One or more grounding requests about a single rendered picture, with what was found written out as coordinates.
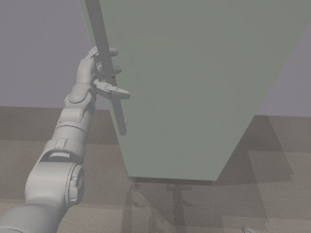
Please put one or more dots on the fridge door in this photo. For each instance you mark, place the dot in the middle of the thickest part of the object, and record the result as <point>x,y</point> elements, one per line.
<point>197,72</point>

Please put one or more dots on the handle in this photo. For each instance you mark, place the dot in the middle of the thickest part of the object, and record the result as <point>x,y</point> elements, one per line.
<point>99,32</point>

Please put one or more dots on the robot left hand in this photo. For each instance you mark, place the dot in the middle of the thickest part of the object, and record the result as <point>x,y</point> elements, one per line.
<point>89,73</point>

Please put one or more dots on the left robot forearm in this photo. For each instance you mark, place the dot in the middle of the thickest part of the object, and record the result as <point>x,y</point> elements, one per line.
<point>70,134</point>

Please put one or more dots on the left robot upper arm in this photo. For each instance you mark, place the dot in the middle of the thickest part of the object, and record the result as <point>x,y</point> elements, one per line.
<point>52,189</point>

